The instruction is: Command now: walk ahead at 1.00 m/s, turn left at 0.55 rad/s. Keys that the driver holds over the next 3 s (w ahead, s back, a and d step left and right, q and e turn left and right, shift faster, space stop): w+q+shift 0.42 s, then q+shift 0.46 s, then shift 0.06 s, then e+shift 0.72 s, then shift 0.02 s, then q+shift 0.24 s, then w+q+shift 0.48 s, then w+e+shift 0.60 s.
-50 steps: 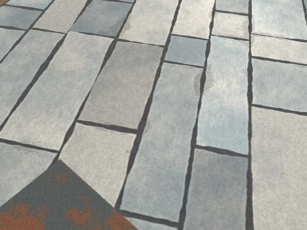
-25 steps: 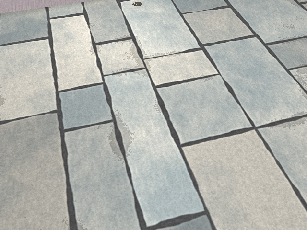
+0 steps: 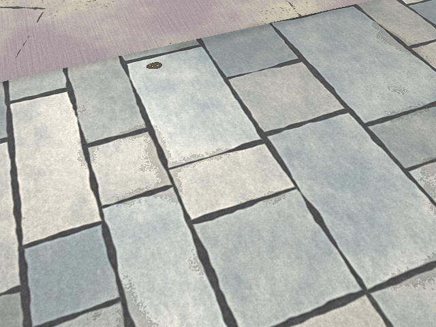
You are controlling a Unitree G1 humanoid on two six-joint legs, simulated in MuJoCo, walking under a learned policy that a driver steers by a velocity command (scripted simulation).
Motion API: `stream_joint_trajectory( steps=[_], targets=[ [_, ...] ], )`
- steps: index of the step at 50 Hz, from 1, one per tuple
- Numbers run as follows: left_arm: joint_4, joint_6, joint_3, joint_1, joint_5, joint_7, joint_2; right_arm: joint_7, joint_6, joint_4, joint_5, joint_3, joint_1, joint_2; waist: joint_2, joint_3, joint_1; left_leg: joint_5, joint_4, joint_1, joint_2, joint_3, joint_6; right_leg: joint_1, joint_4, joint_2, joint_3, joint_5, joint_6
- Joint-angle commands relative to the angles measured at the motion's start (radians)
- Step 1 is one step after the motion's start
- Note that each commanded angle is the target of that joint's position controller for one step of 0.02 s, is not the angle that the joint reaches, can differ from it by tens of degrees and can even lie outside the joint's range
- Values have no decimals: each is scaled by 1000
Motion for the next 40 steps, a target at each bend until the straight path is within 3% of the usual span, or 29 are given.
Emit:
stream_joint_trajectory(
  steps=[1, 3, 5, 7, 8, 9, 10, 11, 12, 13, 14, 16, 18, 21, 23, 25, 27, 28, 29, 30, 31, 32, 33, 34, 35, 36, 38, 39, 40],
  targets=[
    [-61, -38, 3, -73, -9, 2, 63, 17, -17, -66, 5, -3, -91, -30, -64, 104, -20, 190, -177, 103, -29, 111, 30, -192, -186, -212, -39, 651, 59],
    [-44, -41, 0, -42, -15, 19, 85, 31, -24, -87, 0, 4, -153, -26, -54, 103, -10, 252, -324, 150, -68, 179, 58, -110, -188, -231, -77, 833, 80],
    [-41, -33, 5, -38, -12, 45, 134, 36, -22, -82, -6, 0, -125, -53, -98, 47, -41, 248, -398, 229, -140, 233, 88, 16, -88, -264, -99, 1192, 105],
    [-56, 0, 23, -82, 5, 74, 201, 27, -9, -40, -4, -21, 47, -116, -158, -57, -147, 105, -394, 399, -213, 250, 111, 87, 147, -306, -93, 1491, 117],
    [-74, 21, 33, -135, 16, 80, 228, 18, -3, 7, -4, -42, 224, -161, -169, -132, -239, 20, -376, 567, -234, 227, 137, 49, 368, -326, -79, 1539, 109],
    [-98, 40, 40, -206, 27, 78, 242, 2, 1, 67, -8, -72, 438, -213, -138, -195, -344, -89, -417, 780, -220, 142, 183, -81, 700, -322, -53, 1396, 89],
    [-94, 41, 27, -242, 29, 51, 174, -18, 5, 82, 9, -94, 455, -237, 5, -132, -336, -143, -481, 866, -175, 50, 224, -280, 1114, -163, -57, 586, 75],
    [-172, 14, -25, -217, 42, 35, -7, -21, 15, 76, -2, -99, 350, -281, 239, -63, -158, 80, -396, 982, -59, -256, 305, -720, 1445, -28, 54, -196, 103],
    [-264, -12, -41, -169, 12, 25, 13, -26, 17, 29, -15, -105, 283, -310, 242, -240, -107, -287, -698, 1114, 91, -713, 458, -923, 1486, -34, 253, -189, 107],
    [-258, -34, -39, -221, 25, 22, 87, -33, 14, 1, -21, -98, 245, -239, 24, -141, -108, -493, -876, 1001, 120, -791, 398, -947, 1363, -102, 291, -89, 89],
    [-251, -36, -33, -241, 26, 19, 114, -35, 9, 7, -19, -87, 207, -194, -102, -42, -56, -478, -899, 834, 98, -718, 342, -891, 1236, -149, 285, -15, 92],
    [-255, 4, -44, -250, 59, 22, 99, -41, -21, 0, -6, -77, 170, -186, -157, 39, 9, -300, -903, 588, 12, -564, 306, -771, 1099, -201, 275, -19, 131],
    [-273, 45, -54, -279, 62, 16, 82, -38, -48, -6, 1, -71, 155, -184, -134, 73, 27, -207, -934, 413, -70, -429, 283, -676, 932, -235, 233, -3, 164],
    [-349, 49, -70, -456, 36, 1, 57, -36, -61, -6, 8, -79, 184, -194, -65, 97, -41, 26, -940, 373, -147, -327, 237, -616, 630, -226, 176, 236, 175],
    [-370, 41, -79, -511, 27, 0, 32, -36, -49, 10, 20, -89, 235, -207, -37, 72, -94, 367, -842, 467, -175, -288, 173, -585, 454, -161, 137, 373, 158],
    [-379, 31, -81, -531, 20, 8, 30, -36, -32, 25, 19, -97, 284, -219, 7, 15, -138, 585, -733, 574, -189, -278, 110, -538, 345, -84, 116, 413, 137],
    [-376, 20, -71, -483, 19, 25, 58, -46, -26, 18, 13, -101, 272, -220, 48, -44, -116, 639, -616, 598, -207, -318, 50, -377, 232, -28, 150, 416, 119],
    [-423, -20, -17, -531, -46, 36, 119, -67, -25, 3, 73, -72, 256, -105, 23, -103, -75, 452, -538, 559, -191, -440, 3, -222, 144, -25, 258, 447, 125],
    [-386, -32, 9, -371, -61, 49, 176, -71, -25, -29, 62, -78, 145, -166, 30, -178, 51, 423, -397, 551, -207, -403, -22, -77, 101, -62, 241, 561, 123],
    [-317, -29, 20, -118, -37, 56, 195, -73, -21, -80, 35, -72, 76, -143, 52, -351, 145, 132, -109, 469, -247, -328, -65, 203, 212, -219, 330, 634, 71],
    [-288, -18, 15, 13, -9, 56, 222, -75, -13, -127, -28, -29, 112, -13, -167, -458, 122, -704, 179, 244, -325, -219, -88, 434, 392, -455, 527, 1212, 55],
    [-307, -1, 12, -20, 37, 38, 211, -63, -16, -135, 22, -36, 373, -77, -392, -642, -4, -726, 449, 140, -288, -268, -119, 538, 345, -683, 860, 1230, -138],
    [-331, 22, 34, -162, 13, 42, 210, -60, 2, -137, 52, -46, 355, -160, -356, -594, -17, -566, 542, 63, -172, -189, -146, 433, 240, -667, 909, 707, -207],
    [-351, 38, 15, -236, 5, 57, 105, -68, 22, -155, 55, -62, 211, -199, -215, -411, 14, -455, 490, 14, -130, -108, -157, 253, 165, -553, 729, 486, -164],
    [-350, 51, -2, -292, 0, 64, 67, -76, 43, -174, 48, -72, 141, -204, -94, -273, -7, -396, 487, 29, -100, -64, -167, 67, 123, -492, 601, 440, -125],
    [-340, 54, -6, -330, -4, 61, 67, -78, 60, -191, 41, -77, 123, -199, -71, -164, -38, -399, 458, 70, -73, -57, -169, -102, 88, -454, 496, 509, -122],
    [-289, 43, 11, -368, -5, 53, 88, -77, 75, -227, 41, -62, 106, -120, -107, -56, -72, -403, 260, 145, -21, -41, -154, -299, 22, -402, 306, 545, -91],
    [-265, 37, 22, -374, -5, 50, 105, -79, 72, -248, 37, -52, 72, -88, -129, -40, -66, -386, 167, 152, -14, -22, -154, -323, -1, -392, 249, 599, -96],
    [-245, 35, 34, -368, -4, 50, 130, -78, 69, -260, 31, -50, 48, -82, -137, -60, -58, -343, 97, 156, -5, -14, -152, -299, -7, -406, 223, 640, -109]
  ],
)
